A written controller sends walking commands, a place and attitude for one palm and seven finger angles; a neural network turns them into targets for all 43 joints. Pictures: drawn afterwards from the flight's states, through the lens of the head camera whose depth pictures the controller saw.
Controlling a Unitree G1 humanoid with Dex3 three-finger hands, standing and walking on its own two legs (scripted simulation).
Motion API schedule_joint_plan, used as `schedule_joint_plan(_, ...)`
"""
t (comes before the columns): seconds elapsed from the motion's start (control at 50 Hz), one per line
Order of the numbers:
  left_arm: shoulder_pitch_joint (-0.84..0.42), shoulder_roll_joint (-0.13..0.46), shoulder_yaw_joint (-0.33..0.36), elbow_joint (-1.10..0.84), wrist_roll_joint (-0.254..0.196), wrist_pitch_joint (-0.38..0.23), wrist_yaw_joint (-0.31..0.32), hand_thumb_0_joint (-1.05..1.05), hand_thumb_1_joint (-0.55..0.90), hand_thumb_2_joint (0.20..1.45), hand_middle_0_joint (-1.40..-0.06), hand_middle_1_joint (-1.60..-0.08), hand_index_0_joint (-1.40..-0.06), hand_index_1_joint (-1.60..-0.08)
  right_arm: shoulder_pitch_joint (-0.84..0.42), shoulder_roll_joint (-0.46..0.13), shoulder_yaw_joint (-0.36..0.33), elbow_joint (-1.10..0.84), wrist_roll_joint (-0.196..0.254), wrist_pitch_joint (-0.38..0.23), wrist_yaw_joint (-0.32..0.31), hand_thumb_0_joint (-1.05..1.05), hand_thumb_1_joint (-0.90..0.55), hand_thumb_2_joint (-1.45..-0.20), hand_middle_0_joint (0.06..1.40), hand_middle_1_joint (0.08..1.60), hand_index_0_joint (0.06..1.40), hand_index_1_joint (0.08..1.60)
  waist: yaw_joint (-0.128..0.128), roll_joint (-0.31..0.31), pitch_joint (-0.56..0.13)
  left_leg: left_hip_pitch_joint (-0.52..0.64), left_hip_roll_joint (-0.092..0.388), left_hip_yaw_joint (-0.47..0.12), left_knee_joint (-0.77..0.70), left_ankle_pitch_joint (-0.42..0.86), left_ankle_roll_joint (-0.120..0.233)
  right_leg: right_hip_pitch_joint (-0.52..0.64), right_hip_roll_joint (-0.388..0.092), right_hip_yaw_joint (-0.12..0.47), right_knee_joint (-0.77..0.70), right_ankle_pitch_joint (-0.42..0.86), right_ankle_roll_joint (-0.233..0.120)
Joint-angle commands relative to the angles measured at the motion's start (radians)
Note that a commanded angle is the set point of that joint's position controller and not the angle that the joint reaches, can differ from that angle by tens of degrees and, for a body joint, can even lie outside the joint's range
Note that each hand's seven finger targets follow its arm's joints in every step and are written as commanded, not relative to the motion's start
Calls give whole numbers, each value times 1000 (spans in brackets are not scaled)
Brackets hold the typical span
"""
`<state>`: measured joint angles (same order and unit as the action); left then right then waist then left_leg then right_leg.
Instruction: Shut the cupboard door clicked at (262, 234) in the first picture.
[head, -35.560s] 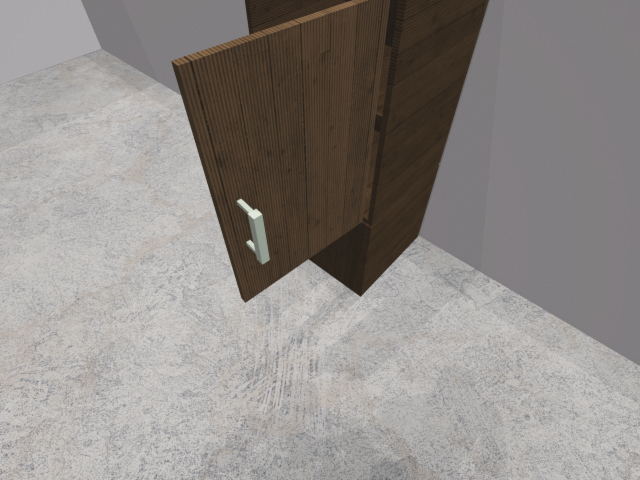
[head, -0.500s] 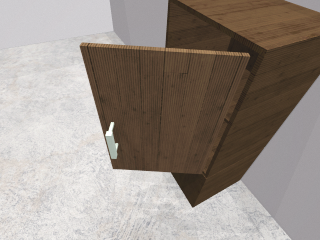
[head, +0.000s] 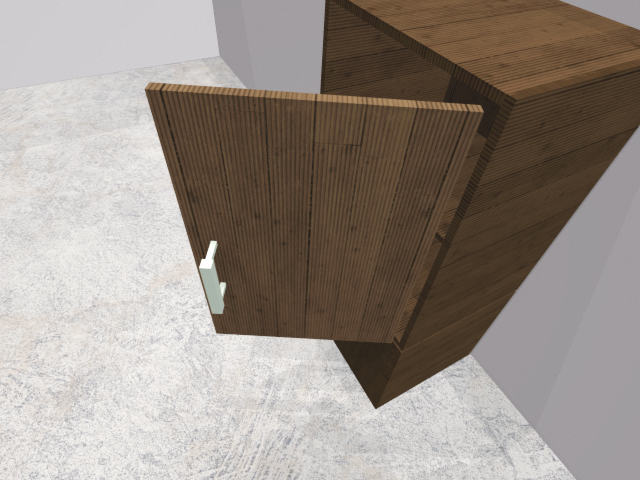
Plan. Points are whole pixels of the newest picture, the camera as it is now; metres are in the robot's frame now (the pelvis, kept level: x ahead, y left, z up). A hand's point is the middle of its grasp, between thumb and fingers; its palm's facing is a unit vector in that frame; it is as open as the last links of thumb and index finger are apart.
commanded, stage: come to a stop and stand still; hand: left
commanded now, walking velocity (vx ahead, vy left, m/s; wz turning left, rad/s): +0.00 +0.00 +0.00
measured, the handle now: (215, 278) +0.45 +0.21 -0.09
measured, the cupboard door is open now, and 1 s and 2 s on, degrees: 59 59 59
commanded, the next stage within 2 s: look again from close up in 0.10 s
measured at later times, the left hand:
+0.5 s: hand out of the picture -0.02 +0.15 -0.18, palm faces +0.01 -0.99 -0.16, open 7.3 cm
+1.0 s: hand (199, 428) +0.19 +0.16 -0.03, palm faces +0.18 -0.98 -0.08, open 7.0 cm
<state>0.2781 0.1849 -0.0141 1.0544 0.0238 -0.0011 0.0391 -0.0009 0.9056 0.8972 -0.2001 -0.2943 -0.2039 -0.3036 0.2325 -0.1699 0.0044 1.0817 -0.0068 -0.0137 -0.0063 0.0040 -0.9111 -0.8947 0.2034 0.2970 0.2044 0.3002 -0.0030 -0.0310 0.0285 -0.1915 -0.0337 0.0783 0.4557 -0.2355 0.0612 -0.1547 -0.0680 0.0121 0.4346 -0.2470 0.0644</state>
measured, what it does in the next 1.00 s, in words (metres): stands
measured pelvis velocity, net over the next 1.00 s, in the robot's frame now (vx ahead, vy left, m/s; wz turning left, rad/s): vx -0.02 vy -0.02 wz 0.05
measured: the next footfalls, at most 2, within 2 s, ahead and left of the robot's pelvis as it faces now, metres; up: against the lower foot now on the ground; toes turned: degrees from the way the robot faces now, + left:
none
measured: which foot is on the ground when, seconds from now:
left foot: down 0.00-1.00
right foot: down 0.00-1.00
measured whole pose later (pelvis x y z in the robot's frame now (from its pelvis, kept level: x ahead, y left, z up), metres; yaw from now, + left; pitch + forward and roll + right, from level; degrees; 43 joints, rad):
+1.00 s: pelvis -0.02 -0.02 -0.03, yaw +3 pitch +5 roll +0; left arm 0.36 0.18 0.06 0.19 -0.16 -0.29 0.02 0.02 0.94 0.90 -0.25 -0.35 -0.25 -0.36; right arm 0.31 -0.25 -0.02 0.76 0.01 -0.33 -0.02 0.02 -0.92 -0.89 0.21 0.30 0.21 0.30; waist -0.06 0.01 -0.08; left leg -0.53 -0.02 0.03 0.76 -0.32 0.02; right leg -0.49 -0.06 -0.05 0.78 -0.38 0.01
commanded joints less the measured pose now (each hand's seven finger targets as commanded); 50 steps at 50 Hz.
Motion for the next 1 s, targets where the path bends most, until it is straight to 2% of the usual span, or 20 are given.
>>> schedule_joint_plan(0.0, 68, 91, 16, -21, -5, -19, 3, 0, 900, 900, -200, -300, -200, -300, 27, -123, -22, -34, 0, -17, -8, 0, -900, -900, 200, 300, 200, 300, 4, 26, 17, -14, 125, -138, -142, 46, -30, -25, -40, 36, -64, 95, -70)
schedule_joint_plan(0.12, 85, 83, 14, -4, -4, -20, 5, 0, 900, 900, -200, -300, -200, -300, 41, -109, -20, -11, 3, -15, -10, 0, -900, -900, 200, 300, 200, 300, 6, 13, 41, -21, 124, -131, -145, 40, -30, -28, -40, 37, -78, 90, -71)
schedule_joint_plan(0.2, 96, 74, 12, 8, -6, -21, 5, 0, 900, 900, -200, -300, -200, -300, 47, -105, -19, 1, 3, -13, -9, 0, -900, -900, 200, 300, 200, 300, 5, 32, 39, -23, 124, -134, -152, 13, -32, -32, -40, 38, -80, 75, -72)
schedule_joint_plan(0.26, 107, 70, 11, 13, -6, -23, 6, 0, 900, 900, -200, -300, -200, -300, 54, -95, -18, 8, 4, -13, -10, 0, -900, -900, 200, 300, 200, 300, 6, 9, 39, -22, 120, -129, -145, 26, -32, -32, -43, 40, -84, 82, -73)
schedule_joint_plan(0.56, 118, 47, 12, 21, -6, -24, 8, 0, 900, 900, -200, -300, -200, -300, 71, -73, -19, 22, 3, -11, -13, 0, -900, -900, 200, 300, 200, 300, 4, 22, 61, -26, 120, -126, -144, 20, -36, -53, -38, 41, -88, 71, -75)
schedule_joint_plan(0.66, 117, 44, 15, 19, -6, -23, 8, 0, 900, 900, -200, -300, -200, -300, 77, -70, -20, 21, 2, -14, -14, 0, -900, -900, 200, 300, 200, 300, 7, 47, 44, -19, 125, -129, -149, 37, -35, -39, -37, 39, -82, 88, -75)
schedule_joint_plan(0.72, 118, 43, 16, 19, -4, -22, 8, 0, 900, 900, -200, -300, -200, -300, 83, -66, -20, 20, 4, -14, -15, 0, -900, -900, 200, 300, 200, 300, 8, 27, 57, -24, 127, -128, -154, 29, -33, -41, -34, 36, -84, 86, -75)
schedule_joint_plan(0.74, 117, 40, 16, 20, -4, -22, 8, 0, 900, 900, -200, -300, -200, -300, 82, -68, -20, 22, 3, -15, -15, 0, -900, -900, 200, 300, 200, 300, 7, 26, 51, -22, 125, -129, -153, 37, -34, -39, -37, 38, -82, 90, -75)
schedule_joint_plan(0.76, 126, 80, 11, 49, 12, -36, 39, 0, 900, 900, -200, -300, -200, -300, 20, -120, -18, -47, 6, -25, -11, 0, -900, -900, 200, 300, 200, 300, 18, 88, 53, -43, 149, -98, 17, 246, -57, -71, -57, 43, -52, 205, -73)
schedule_joint_plan(0.78, -736, 566, 347, -1670, -134, -289, 36, 0, 900, 900, -200, -300, -200, -300, 108, -320, -55, -389, 19, -206, -98, 0, -900, -900, 200, 300, 200, 300, -183, 100, -379, 284, 103, -140, -34, 351, -55, -63, 73, -81, 78, 245, -73)
schedule_joint_plan(0.8, -63, 138, 25, -1390, -145, -216, 44, 0, 900, 900, -218, -320, -218, -320, 22, -178, 2, -373, 54, -288, -102, 0, -900, -900, 200, 300, 200, 300, -15, 385, -503, 350, 104, -109, -32, 412, -87, -132, 107, -103, 126, 50, -95)
schedule_joint_plan(0.82, 176, -50, -44, -1206, -180, -62, 65, 0, 900, 900, -237, -340, -237, -340, -13, -163, -5, -347, 48, -327, -89, 0, -900, -900, 200, 300, 200, 300, -11, 333, -331, 177, 124, -158, -77, 339, -131, -155, 94, -121, 193, -58, -86)
schedule_joint_plan(0.84, 118, -124, -120, -1117, -185, -46, 70, 0, 900, 900, -255, -360, -255, -360, 1, -156, -4, -340, 65, -357, -70, 0, -900, -900, 200, 300, 200, 300, -52, 171, -79, -21, 94, -168, -69, 95, -102, -246, 78, -118, 187, -80, -76)
schedule_joint_plan(0.86, 31, -103, -100, -1117, -186, -94, 66, 0, 900, 900, -273, -380, -273, -380, -1, -192, -30, -383, 56, -374, -54, 0, -900, -900, 200, 300, 200, 300, -76, 106, 50, -144, 73, -188, -29, -122, -82, -287, 66, -125, 137, -73, -77)
schedule_joint_plan(0.88, 55, -62, -52, -1019, -169, -147, 54, 0, 900, 900, -292, -400, -292, -400, -10, -209, -37, -408, 41, -383, -46, 0, -900, -900, 200, 300, 200, 300, -83, 29, 107, -245, 49, -192, 29, -228, -75, -366, 61, -133, 132, -127, -81)
schedule_joint_plan(0.9, 96, -67, -24, -915, -172, -220, 30, 0, 900, 900, -310, -420, -310, -420, -17, -211, -49, -429, 26, -386, -35, 0, -900, -900, 200, 300, 200, 300, -79, -104, 93, -325, 36, -186, 117, -255, -71, -458, 62, -139, 176, -202, -79)
schedule_joint_plan(0.92, 200, -62, 15, -845, -181, -301, -16, 0, 900, 900, -328, -440, -328, -440, -29, -205, -66, -466, 28, -388, -19, 0, -900, -900, 200, 300, 200, 300, -28, -151, 29, -373, 25, -157, 191, -226, -79, -485, 63, -137, 229, -242, -87)
schedule_joint_plan(0.94, 267, -85, 21, -812, -203, -394, -74, 0, 900, 900, -347, -460, -347, -460, -42, -192, -75, -497, 16, -390, -4, 0, -900, -900, 200, 300, 200, 300, 7, -228, -33, -439, 22, -131, 271, -215, -85, -539, 63, -135, 294, -302, -89)
schedule_joint_plan(0.96, 318, -73, 58, -810, -231, -489, -141, 0, 900, 900, -365, -480, -365, -480, -54, -191, -86, -528, 7, -384, 10, 0, -900, -900, 200, 300, 200, 300, 41, -254, -91, -500, 16, -110, 344, -200, -91, -570, 63, -119, 351, -330, -95)
schedule_joint_plan(0.98, 336, -31, 108, -814, -258, -583, -212, 0, 900, 900, -383, -500, -383, -500, -74, -196, -95, -553, 5, -372, 22, 0, -900, -900, 200, 300, 200, 300, 59, -245, -123, -571, 10, -96, 411, -201, -95, -597, 57, -94, 399, -349, -101)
